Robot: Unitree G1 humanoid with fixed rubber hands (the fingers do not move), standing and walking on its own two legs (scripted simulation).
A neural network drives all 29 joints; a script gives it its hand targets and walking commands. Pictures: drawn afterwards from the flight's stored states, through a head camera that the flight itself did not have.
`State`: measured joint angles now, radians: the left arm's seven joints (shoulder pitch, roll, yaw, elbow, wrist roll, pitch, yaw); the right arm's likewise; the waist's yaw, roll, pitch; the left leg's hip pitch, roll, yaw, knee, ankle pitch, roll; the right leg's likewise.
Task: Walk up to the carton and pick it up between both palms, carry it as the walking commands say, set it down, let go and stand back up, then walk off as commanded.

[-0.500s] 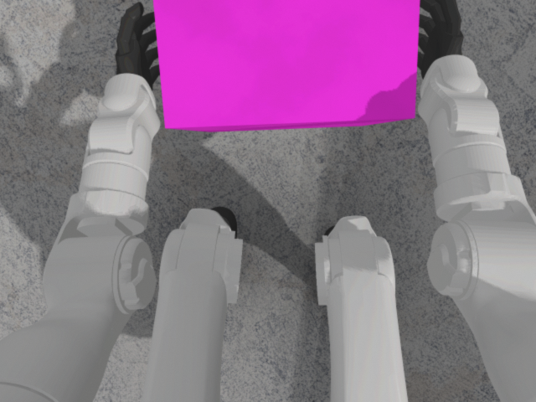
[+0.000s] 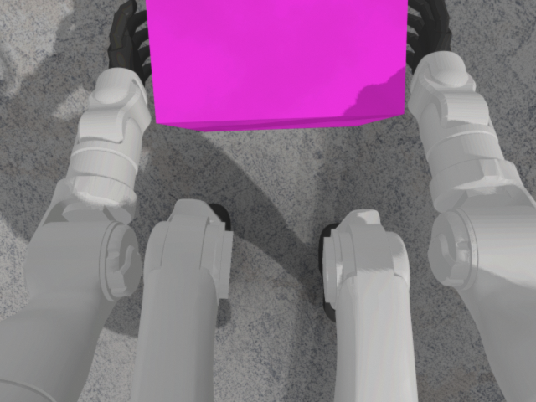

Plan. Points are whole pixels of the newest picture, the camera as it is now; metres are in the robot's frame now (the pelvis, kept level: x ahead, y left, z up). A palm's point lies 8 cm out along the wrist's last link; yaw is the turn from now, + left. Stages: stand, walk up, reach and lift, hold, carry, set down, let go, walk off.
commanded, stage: set down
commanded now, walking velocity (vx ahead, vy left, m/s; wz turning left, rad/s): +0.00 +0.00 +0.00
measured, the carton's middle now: (277, 60) +0.52 +0.02 -0.24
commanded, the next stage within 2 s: none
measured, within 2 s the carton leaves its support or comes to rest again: rests again in 0.28 s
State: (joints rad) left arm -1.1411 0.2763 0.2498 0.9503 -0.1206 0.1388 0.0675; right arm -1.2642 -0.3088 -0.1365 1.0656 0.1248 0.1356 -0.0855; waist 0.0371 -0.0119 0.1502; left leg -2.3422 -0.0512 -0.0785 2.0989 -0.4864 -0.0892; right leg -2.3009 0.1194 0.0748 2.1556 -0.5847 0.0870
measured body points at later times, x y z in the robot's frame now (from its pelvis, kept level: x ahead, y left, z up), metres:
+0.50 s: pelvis +0.00 +0.00 -0.01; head +0.35 +0.00 +0.27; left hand +0.50 +0.21 -0.19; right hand +0.53 -0.17 -0.19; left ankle +0.13 +0.14 -0.34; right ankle +0.10 -0.13 -0.34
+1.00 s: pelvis -0.01 +0.00 -0.01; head +0.34 +0.00 +0.26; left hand +0.50 +0.21 -0.19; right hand +0.53 -0.17 -0.19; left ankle +0.13 +0.14 -0.34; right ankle +0.10 -0.13 -0.34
